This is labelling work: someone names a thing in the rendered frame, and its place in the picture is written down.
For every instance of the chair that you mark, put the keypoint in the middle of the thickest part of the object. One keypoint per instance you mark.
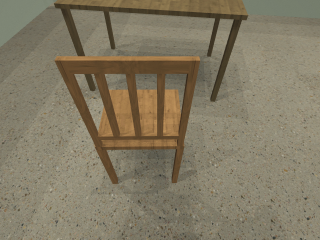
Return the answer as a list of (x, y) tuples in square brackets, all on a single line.
[(134, 119)]

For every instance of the table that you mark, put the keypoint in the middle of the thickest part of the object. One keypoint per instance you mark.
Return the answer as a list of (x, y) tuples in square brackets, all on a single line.
[(218, 9)]

